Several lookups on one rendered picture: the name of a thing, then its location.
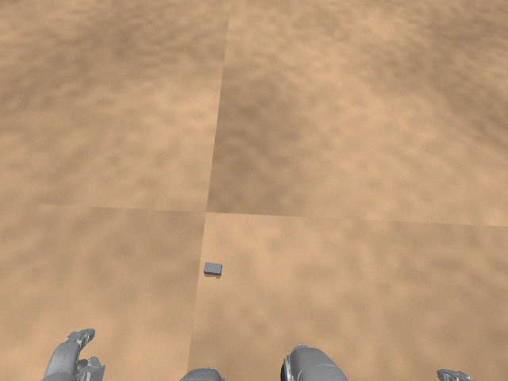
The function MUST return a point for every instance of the left robot hand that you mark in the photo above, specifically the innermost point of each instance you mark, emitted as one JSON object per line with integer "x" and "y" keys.
{"x": 66, "y": 358}

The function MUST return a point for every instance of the small box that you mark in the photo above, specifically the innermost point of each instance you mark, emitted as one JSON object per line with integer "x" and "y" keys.
{"x": 212, "y": 268}

